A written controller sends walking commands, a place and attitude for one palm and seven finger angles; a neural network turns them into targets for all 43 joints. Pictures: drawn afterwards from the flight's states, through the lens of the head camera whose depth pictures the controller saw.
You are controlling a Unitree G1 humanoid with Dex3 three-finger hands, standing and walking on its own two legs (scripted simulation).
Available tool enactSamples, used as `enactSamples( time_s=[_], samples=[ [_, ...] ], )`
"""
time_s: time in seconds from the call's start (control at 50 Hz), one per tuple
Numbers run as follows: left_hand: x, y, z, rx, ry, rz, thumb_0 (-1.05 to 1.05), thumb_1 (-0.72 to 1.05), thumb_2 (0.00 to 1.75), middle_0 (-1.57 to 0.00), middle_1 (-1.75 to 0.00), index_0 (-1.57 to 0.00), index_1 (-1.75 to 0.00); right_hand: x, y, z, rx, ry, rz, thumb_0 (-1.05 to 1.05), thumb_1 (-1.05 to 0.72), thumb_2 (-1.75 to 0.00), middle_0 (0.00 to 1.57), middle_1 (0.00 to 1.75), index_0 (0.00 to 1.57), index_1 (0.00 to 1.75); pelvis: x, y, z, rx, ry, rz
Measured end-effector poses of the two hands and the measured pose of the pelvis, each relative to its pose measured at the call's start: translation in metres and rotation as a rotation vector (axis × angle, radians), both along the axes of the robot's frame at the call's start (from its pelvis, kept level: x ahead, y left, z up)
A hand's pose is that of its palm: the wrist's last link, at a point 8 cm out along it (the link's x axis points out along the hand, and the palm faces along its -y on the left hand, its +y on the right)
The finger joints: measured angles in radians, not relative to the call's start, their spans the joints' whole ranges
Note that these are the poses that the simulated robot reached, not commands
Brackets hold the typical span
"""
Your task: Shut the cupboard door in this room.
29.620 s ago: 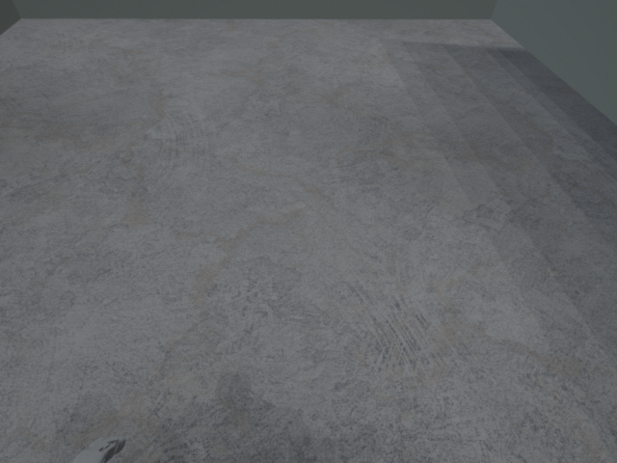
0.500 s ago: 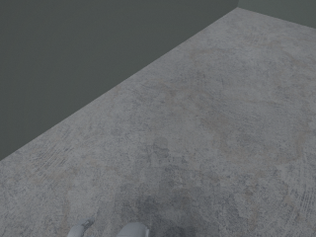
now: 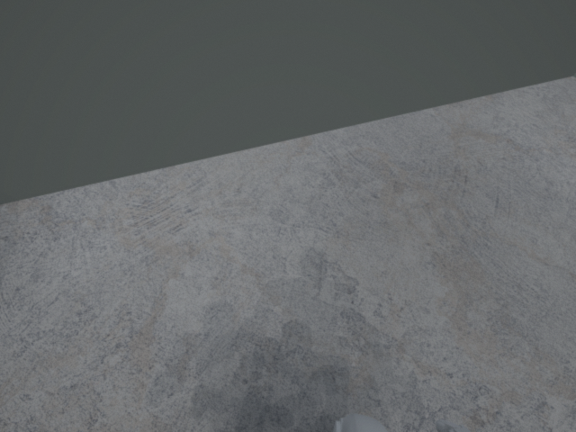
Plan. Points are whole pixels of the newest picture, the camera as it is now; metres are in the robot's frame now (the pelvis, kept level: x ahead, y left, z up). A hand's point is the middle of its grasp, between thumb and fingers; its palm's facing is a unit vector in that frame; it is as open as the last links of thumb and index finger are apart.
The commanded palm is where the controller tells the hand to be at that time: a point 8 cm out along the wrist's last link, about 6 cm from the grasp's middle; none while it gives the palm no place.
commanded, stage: walk to a spot facing it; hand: left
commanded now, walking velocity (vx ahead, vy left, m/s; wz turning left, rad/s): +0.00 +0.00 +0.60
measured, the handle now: out of the picture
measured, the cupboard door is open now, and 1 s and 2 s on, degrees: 83 83 83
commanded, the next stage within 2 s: none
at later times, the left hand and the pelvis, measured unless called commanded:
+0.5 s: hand out of the picture +0.03 +0.16 -0.13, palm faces +0.28 -0.92 -0.28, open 7.4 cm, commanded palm none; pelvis -0.01 -0.06 +0.01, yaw +18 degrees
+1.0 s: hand out of the picture -0.08 +0.25 -0.17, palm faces +0.58 -0.78 -0.23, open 7.4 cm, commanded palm none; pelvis +0.04 +0.06 +0.00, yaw +34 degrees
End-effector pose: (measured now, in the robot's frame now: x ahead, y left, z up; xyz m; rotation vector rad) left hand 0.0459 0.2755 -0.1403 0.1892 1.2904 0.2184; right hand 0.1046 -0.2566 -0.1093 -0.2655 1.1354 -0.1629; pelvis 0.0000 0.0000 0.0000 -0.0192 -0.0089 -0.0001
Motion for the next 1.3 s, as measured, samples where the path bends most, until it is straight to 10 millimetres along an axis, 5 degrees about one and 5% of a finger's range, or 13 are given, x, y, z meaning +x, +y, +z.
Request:
enactSamples(
  time_s=[0.14, 0.3, 0.44, 0.56, 0.68, 0.82, 0.88, 0.98, 1.18, 1.3],
  samples=[
    [0.019, -0.009, 0.014, 0.009, -0.108, 0.026, 0.00, 0.91, 0.90, -0.20, -0.30, -0.20, -0.30, -0.010, 0.006, -0.008, 0.038, 0.047, 0.037, 0.00, -0.91, -0.90, 0.20, 0.30, 0.21, 0.30, -0.004, -0.006, 0.003, 0.009, 0.001, 0.073],
    [0.032, -0.044, 0.027, 0.048, -0.219, 0.048, 0.00, 0.91, 0.90, -0.20, -0.30, -0.20, -0.30, -0.028, -0.024, -0.039, 0.083, 0.130, 0.056, 0.00, -0.90, -0.90, 0.20, 0.30, 0.21, 0.30, -0.009, -0.039, -0.008, 0.031, 0.010, 0.169],
    [-0.013, -0.071, 0.041, 0.066, -0.197, 0.137, 0.00, 0.91, 0.90, -0.21, -0.30, -0.20, -0.30, -0.018, -0.047, -0.040, 0.087, 0.177, 0.130, 0.01, -0.91, -0.90, 0.20, 0.30, 0.20, 0.30, -0.014, -0.056, 0.001, 0.054, -0.007, 0.271],
    [-0.063, -0.080, 0.038, 0.044, -0.147, 0.260, 0.00, 0.91, 0.90, -0.21, -0.30, -0.20, -0.30, 0.002, -0.045, -0.029, 0.070, 0.205, 0.229, 0.01, -0.91, -0.90, 0.19, 0.30, 0.20, 0.30, -0.009, -0.057, 0.009, 0.059, 0.006, 0.363],
    [-0.131, -0.077, 0.027, 0.013, -0.044, 0.415, 0.00, 0.91, 0.90, -0.21, -0.30, -0.20, -0.30, 0.050, -0.005, -0.018, 0.045, 0.186, 0.371, 0.01, -0.91, -0.90, 0.19, 0.30, 0.20, 0.30, -0.004, -0.039, 0.010, 0.047, 0.021, 0.452],
    [-0.212, -0.058, -0.001, -0.045, 0.119, 0.589, 0.00, 0.91, 0.90, -0.21, -0.30, -0.20, -0.30, 0.130, 0.097, -0.010, 0.036, 0.010, 0.572, 0.01, -0.91, -0.90, 0.19, 0.30, 0.20, 0.30, 0.005, 0.011, -0.007, 0.016, 0.026, 0.530],
    [-0.222, -0.042, -0.009, -0.070, 0.184, 0.608, 0.00, 0.91, 0.90, -0.20, -0.30, -0.20, -0.30, 0.147, 0.133, -0.006, 0.051, -0.074, 0.597, 0.00, -0.91, -0.90, 0.19, 0.30, 0.20, 0.30, 0.012, 0.030, -0.011, 0.021, 0.015, 0.535],
    [-0.170, 0.000, -0.001, -0.059, 0.083, 0.606, 0.01, 0.91, 0.90, -0.20, -0.30, -0.19, -0.30, 0.140, 0.158, -0.003, 0.051, -0.018, 0.595, 0.00, -0.91, -0.90, 0.20, 0.30, 0.20, 0.30, 0.034, 0.056, 0.001, 0.010, 0.006, 0.581],
    [-0.003, 0.068, 0.012, -0.017, -0.168, 0.533, 0.00, 0.91, 0.90, -0.20, -0.30, -0.19, -0.30, 0.111, 0.155, -0.032, 0.047, 0.281, 0.495, 0.00, -0.91, -0.90, 0.20, 0.30, 0.21, 0.30, 0.110, 0.095, 0.000, 0.041, 0.011, 0.640],
    [0.095, 0.094, 0.005, 0.032, -0.250, 0.491, 0.00, 0.91, 0.90, -0.20, -0.30, -0.20, -0.30, 0.134, 0.144, -0.059, 0.027, 0.448, 0.445, 0.00, -0.91, -0.90, 0.20, 0.30, 0.21, 0.30, 0.179, 0.111, -0.023, 0.049, 0.010, 0.665]
  ],
)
